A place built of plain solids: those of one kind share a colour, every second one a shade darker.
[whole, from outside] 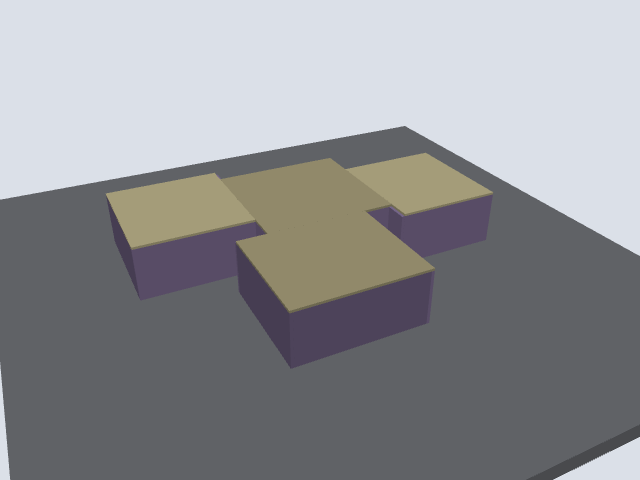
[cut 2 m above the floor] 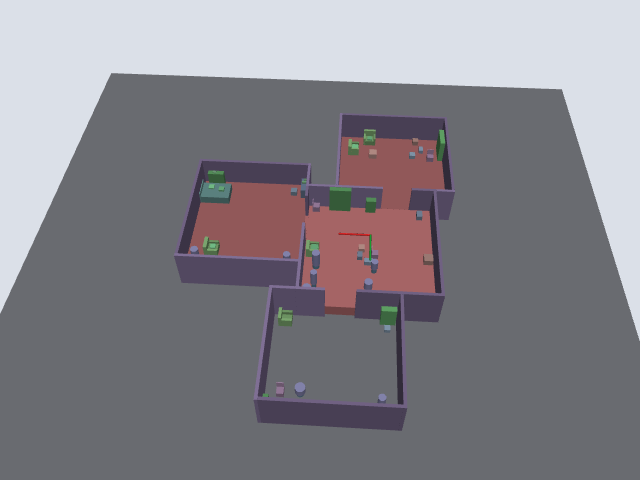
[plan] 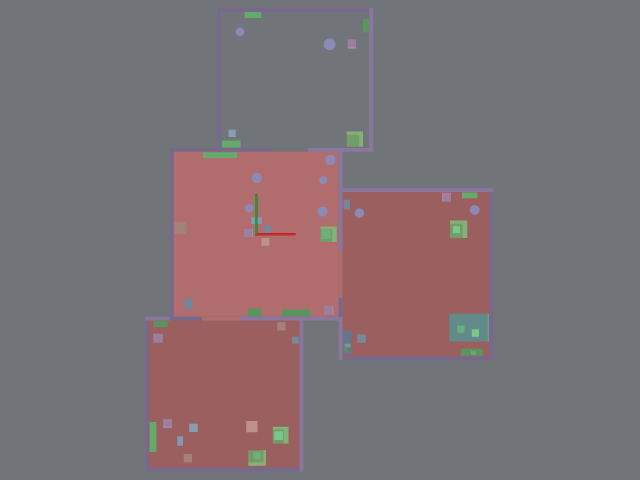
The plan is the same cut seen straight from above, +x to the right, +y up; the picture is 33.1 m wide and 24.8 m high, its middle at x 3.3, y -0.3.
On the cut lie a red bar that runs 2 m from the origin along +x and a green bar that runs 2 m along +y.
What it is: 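A storey of a house; a hub and three side rooms behind broad openings; the side rooms' floors lie 0.87 m, 0.188 m and not at all below the hub's; a bare drop, one riser, a flush line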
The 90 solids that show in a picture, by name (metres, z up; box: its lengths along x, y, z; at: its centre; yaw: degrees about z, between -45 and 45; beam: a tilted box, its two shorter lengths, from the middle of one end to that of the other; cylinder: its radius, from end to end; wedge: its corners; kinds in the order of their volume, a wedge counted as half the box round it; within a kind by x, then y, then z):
{
 "floor_1": {"box": [1.99, 0.2, 0.73], "at": [-1.81, -4.36, 0.32]},
 "floor_2": {"box": [7.77, 7.6, 0.73], "at": [-1.65, -8.26, 0.32]},
 "floor_3": {"box": [8.52, 8.52, 0.92], "at": [0.0, 0.0, 0.41]},
 "floor_4": {"box": [0.2, 2.41, 0.92], "at": [4.36, -2.09, 0.41]},
 "floor_5": {"box": [7.59, 8.48, 0.92], "at": [8.26, -2.06, 0.41]},
 "wall_1": {"box": [0.2, 7.8, 3.68], "at": [-5.63, -8.36, 1.79]},
 "wall_2": {"box": [1.27, 0.2, 3.68], "at": [-5.1, -4.36, 1.79]},
 "wall_3": {"box": [0.2, 8.52, 3.68], "at": [-4.36, 0.0, 1.79]},
 "wall_4": {"box": [1.66, 0.2, 3.68], "at": [-3.63, -4.36, 1.79]},
 "wall_5": {"box": [0.2, 7.24, 3.68], "at": [-1.91, 8.08, 1.79]},
 "wall_6": {"box": [5.26, 0.2, 3.68], "at": [-1.83, 4.36, 1.79]},
 "wall_7": {"box": [7.77, 0.2, 3.68], "at": [-1.65, -12.16, 1.79]},
 "wall_8": {"box": [5.28, 0.2, 3.68], "at": [1.82, -4.36, 1.79]},
 "wall_9": {"box": [7.66, 0.2, 3.68], "at": [2.02, 11.6, 1.79]},
 "wall_10": {"box": [0.2, 7.8, 3.68], "at": [2.34, -8.36, 1.79]},
 "wall_11": {"box": [1.78, 0.2, 3.68], "at": [3.57, 4.36, 1.79]},
 "wall_12": {"box": [0.2, 2.04, 3.68], "at": [4.36, -5.48, 1.79]},
 "wall_13": {"box": [0.2, 0.96, 3.68], "at": [4.36, -3.78, 1.79]},
 "wall_14": {"box": [0.2, 5.14, 3.68], "at": [4.36, 1.69, 1.79]},
 "wall_15": {"box": [1.59, 0.2, 3.68], "at": [5.25, 4.36, 1.79]},
 "wall_16": {"box": [0.2, 7.24, 3.68], "at": [5.95, 8.08, 1.79]},
 "wall_17": {"box": [7.79, 0.2, 3.68], "at": [8.36, -6.4, 1.79]},
 "wall_18": {"box": [7.79, 0.2, 3.68], "at": [8.36, 2.28, 1.79]},
 "wall_19": {"box": [0.2, 8.48, 3.68], "at": [12.15, -2.06, 1.79]},
 "roof_1": {"box": [8.17, 7.8, 0.16], "at": [-1.65, -8.36, 3.71]},
 "roof_2": {"box": [8.92, 8.92, 0.16], "at": [0.0, 0.0, 3.71]},
 "roof_3": {"box": [8.06, 7.24, 0.16], "at": [2.02, 8.08, 3.71]},
 "roof_4": {"box": [7.79, 8.88, 0.16], "at": [8.36, -2.06, 3.71]},
 "case_1": {"box": [0.36, 1.55, 1.76], "at": [-5.33, -10.47, 1.56]},
 "case_2": {"box": [0.76, 0.32, 1.11], "at": [-4.94, -4.64, 1.24]},
 "case_3": {"box": [1.76, 0.3, 1.44], "at": [-1.87, 4.09, 1.59]},
 "case_4": {"box": [0.96, 0.37, 1.59], "at": [-1.28, 4.66, 0.74]},
 "case_5": {"box": [0.87, 0.31, 1.93], "at": [-0.16, 11.32, 0.91]},
 "case_6": {"box": [0.7, 0.4, 1.12], "at": [-0.08, -4.04, 1.43]},
 "case_7": {"box": [1.49, 0.35, 2.0], "at": [2.07, -4.07, 1.87]},
 "case_8": {"box": [0.31, 0.7, 1.07], "at": [5.67, 10.77, 0.48]},
 "case_9": {"box": [0.8, 0.3, 1.1], "at": [11.03, 2.01, 1.42]},
 "case_10": {"box": [1.14, 0.36, 1.1], "at": [11.14, -6.1, 1.42]},
 "armchair_1": {"box": [0.91, 0.18, 0.92], "at": [0.05, -11.88, 1.15]},
 "armchair_2": {"box": [0.62, 0.62, 0.41], "at": [0.05, -11.48, 0.89]},
 "armchair_3": {"box": [0.56, 0.58, 0.43], "at": [1.14, -10.38, 0.9]},
 "armchair_4": {"box": [0.56, 0.15, 0.64], "at": [1.14, -10.02, 1.0]},
 "armchair_5": {"box": [0.25, 0.87, 0.86], "at": [1.55, -10.38, 1.12]},
 "armchair_6": {"box": [0.23, 0.8, 0.81], "at": [4.05, -0.01, 1.28]},
 "armchair_7": {"box": [0.64, 0.17, 0.69], "at": [5.01, 4.6, 0.29]},
 "armchair_8": {"box": [0.64, 0.44, 0.46], "at": [5.01, 4.91, 0.18]},
 "armchair_9": {"box": [0.64, 0.17, 0.69], "at": [5.01, 5.22, 0.29]},
 "armchair_10": {"box": [0.2, 0.79, 0.96], "at": [5.43, 4.91, 0.43]},
 "armchair_11": {"box": [0.65, 0.16, 0.57], "at": [10.34, -0.12, 1.16]},
 "armchair_12": {"box": [0.65, 0.58, 0.42], "at": [10.34, 0.25, 1.08]},
 "armchair_13": {"box": [0.65, 0.16, 0.57], "at": [10.34, 0.63, 1.16]},
 "armchair_14": {"box": [0.24, 0.91, 0.91], "at": [10.79, 0.25, 1.33]},
 "bed_1": {"box": [1.99, 1.44, 0.58], "at": [10.97, -4.83, 1.16]},
 "bed_2": {"box": [0.06, 1.44, 0.88], "at": [12.0, -4.83, 1.31]},
 "bush_1": {"cylinder": 0.22, "from": [-0.83, 10.46, 0.49], "to": [-0.83, 10.46, 1.45]},
 "bush_2": {"cylinder": 0.22, "from": [-0.36, 1.34, 1.28], "to": [-0.36, 1.34, 1.93]},
 "bush_3": {"cylinder": 0.26, "from": [0.03, 2.9, 1.17], "to": [0.03, 2.9, 1.84]},
 "bush_4": {"cylinder": 0.26, "from": [3.43, 1.17, 1.19], "to": [3.43, 1.17, 2.33]},
 "bush_5": {"cylinder": 0.21, "from": [3.47, 2.79, 1.34], "to": [3.47, 2.79, 2.43]},
 "bush_6": {"cylinder": 0.31, "from": [3.79, 9.81, 0.32], "to": [3.79, 9.81, 0.83]},
 "bush_7": {"cylinder": 0.27, "from": [3.84, 3.84, 1.31], "to": [3.84, 3.84, 2.27]},
 "bush_8": {"cylinder": 0.24, "from": [5.34, 1.09, 1.25], "to": [5.34, 1.09, 1.96]},
 "bush_9": {"cylinder": 0.25, "from": [11.29, 1.25, 1.38], "to": [11.29, 1.25, 2.24]},
 "pouf_1": {"box": [0.6, 0.6, 0.43], "at": [-3.91, 0.31, 1.09]},
 "pouf_2": {"box": [0.43, 0.43, 0.39], "at": [-3.53, -11.57, 0.88]},
 "pouf_3": {"box": [0.58, 0.58, 0.43], "at": [-0.22, -9.94, 0.9]},
 "pouf_4": {"box": [0.41, 0.41, 0.37], "at": [0.48, -0.4, 1.06]},
 "pouf_5": {"box": [0.43, 0.43, 0.44], "at": [1.31, -4.77, 0.91]},
 "chair_1": {"box": [0.46, 0.46, 0.42], "at": [-5.09, -5.38, 0.89]},
 "chair_2": {"box": [0.47, 0.4, 0.41], "at": [-4.58, -9.75, 0.89]},
 "chair_3": {"box": [0.42, 0.43, 0.4], "at": [-0.41, 0.07, 1.07]},
 "chair_4": {"box": [0.45, 0.46, 0.46], "at": [3.72, -3.93, 1.1]},
 "chair_5": {"box": [0.43, 0.44, 0.46], "at": [4.95, 9.86, 0.18]},
 "chair_6": {"box": [0.41, 0.47, 0.44], "at": [9.87, 1.91, 1.09]},
 "sideboard_1": {"box": [0.45, 1.21, 0.77], "at": [4.71, -5.58, 1.26]},
 "toybox_1": {"box": [0.3, 0.5, 0.3], "at": [-3.93, -10.69, 0.83]},
 "toybox_2": {"box": [0.39, 0.56, 0.38], "at": [-3.49, -3.6, 1.06]},
 "toybox_3": {"box": [0.57, 0.35, 0.36], "at": [0.01, 0.7, 1.05]},
 "toybox_4": {"box": [0.34, 0.47, 0.36], "at": [0.59, 0.22, 1.05]},
 "toybox_5": {"box": [0.32, 0.51, 0.37], "at": [4.69, 1.53, 1.06]},
 "basket_1": {"box": [0.43, 0.43, 0.32], "at": [-3.23, -10.01, 0.84]},
 "basket_2": {"box": [0.38, 0.38, 0.34], "at": [-1.25, 5.21, 0.12]},
 "basket_3": {"box": [0.35, 0.35, 0.3], "at": [2.02, -5.48, 0.83]},
 "basket_4": {"box": [0.44, 0.44, 0.37], "at": [5.44, -5.4, 1.06]},
 "cushion_1": {"box": [0.36, 0.36, 0.12], "at": [0.04, -11.43, 1.16]},
 "cushion_2": {"box": [0.46, 0.46, 0.11], "at": [1.16, -10.4, 1.16]},
 "cushion_3": {"box": [0.45, 0.46, 0.14], "at": [3.6, -0.02, 1.4]},
 "cushion_4": {"box": [0.36, 0.36, 0.11], "at": [10.35, 0.23, 1.34]},
 "cushion_5": {"box": [0.37, 0.37, 0.15], "at": [10.58, -4.9, 1.53]},
 "cushion_6": {"box": [0.38, 0.38, 0.11], "at": [11.33, -5.1, 1.51]}
}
